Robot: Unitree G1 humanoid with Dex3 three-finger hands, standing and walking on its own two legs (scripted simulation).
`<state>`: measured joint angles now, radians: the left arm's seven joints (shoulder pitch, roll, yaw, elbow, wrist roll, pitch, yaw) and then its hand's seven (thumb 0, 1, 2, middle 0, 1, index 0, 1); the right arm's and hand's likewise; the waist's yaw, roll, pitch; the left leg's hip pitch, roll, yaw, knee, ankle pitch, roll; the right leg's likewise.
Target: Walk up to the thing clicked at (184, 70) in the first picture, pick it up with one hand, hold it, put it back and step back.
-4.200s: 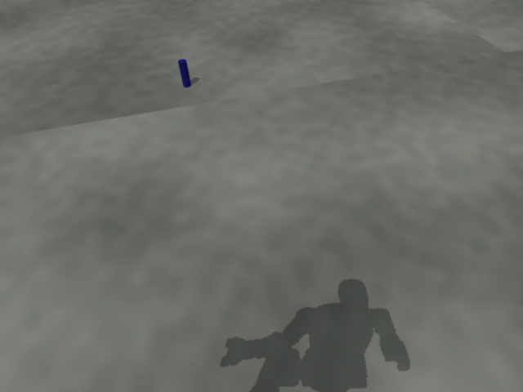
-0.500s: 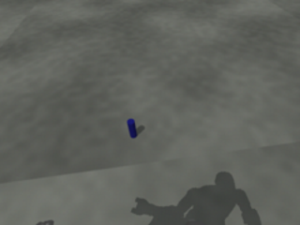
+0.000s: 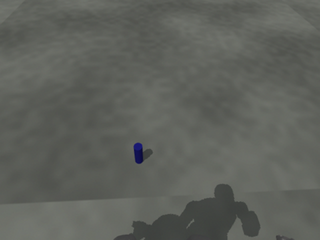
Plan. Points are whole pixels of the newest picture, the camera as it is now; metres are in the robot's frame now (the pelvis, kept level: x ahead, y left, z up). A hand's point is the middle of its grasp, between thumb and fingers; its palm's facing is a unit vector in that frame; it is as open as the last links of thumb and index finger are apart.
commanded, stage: walk up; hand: left
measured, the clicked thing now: (138, 153) +0.70 +0.15 -0.67
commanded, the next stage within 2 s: none
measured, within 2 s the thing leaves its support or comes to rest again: neither
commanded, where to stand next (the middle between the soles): +0.35 -0.04 m, yaw -1 degrees
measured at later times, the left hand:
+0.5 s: hand (84, 204) +0.22 +0.23 -0.11, palm faces -0.02 -0.91 -0.42, open 7.3 cm
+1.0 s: hand (92, 176) +0.32 +0.24 -0.16, palm faces -0.04 -0.92 -0.39, open 7.3 cm
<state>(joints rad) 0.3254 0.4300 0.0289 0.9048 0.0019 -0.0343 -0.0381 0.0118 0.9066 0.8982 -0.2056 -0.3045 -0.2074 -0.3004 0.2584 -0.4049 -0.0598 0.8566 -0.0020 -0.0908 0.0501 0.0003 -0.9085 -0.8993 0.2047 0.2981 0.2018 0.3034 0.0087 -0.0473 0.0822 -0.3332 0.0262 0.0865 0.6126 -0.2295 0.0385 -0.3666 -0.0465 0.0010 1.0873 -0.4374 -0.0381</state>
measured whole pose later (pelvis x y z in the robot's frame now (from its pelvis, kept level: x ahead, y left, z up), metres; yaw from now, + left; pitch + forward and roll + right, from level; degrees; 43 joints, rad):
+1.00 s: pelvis +0.26 -0.03 -0.01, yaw +0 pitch -3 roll +0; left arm 0.23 0.40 0.03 0.96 0.01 -0.02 0.00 0.01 0.91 0.90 -0.21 -0.30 -0.21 -0.30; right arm 0.19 -0.41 -0.02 0.90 0.00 -0.02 0.01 0.00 -0.91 -0.90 0.21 0.30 0.20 0.30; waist 0.00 0.00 0.11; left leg -0.36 0.06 0.05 0.72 -0.30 0.00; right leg -0.35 -0.04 -0.03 0.68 -0.28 0.00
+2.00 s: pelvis +0.30 -0.03 +0.02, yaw +1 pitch -2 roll +0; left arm 0.09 0.34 0.00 1.19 0.00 0.00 -0.02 0.01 0.91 0.90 -0.20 -0.30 -0.21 -0.30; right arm 0.06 -0.35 0.00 1.18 0.00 -0.02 0.01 0.00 -0.91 -0.90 0.20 0.30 0.20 0.30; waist 0.02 0.01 0.05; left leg -0.14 0.02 0.03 0.32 -0.15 -0.01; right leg -0.13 -0.06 -0.04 0.32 -0.15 0.03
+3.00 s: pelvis +0.31 -0.03 +0.03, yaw +1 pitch -2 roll +0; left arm 0.10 0.35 0.00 1.14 0.01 -0.01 -0.01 0.01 0.91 0.90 -0.21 -0.30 -0.21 -0.30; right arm 0.09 -0.36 0.00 1.15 -0.01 -0.01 0.01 0.00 -0.91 -0.90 0.20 0.30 0.20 0.30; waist 0.00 0.01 0.04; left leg -0.12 0.02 0.01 0.31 -0.16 -0.02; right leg -0.11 -0.05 -0.06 0.31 -0.16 0.03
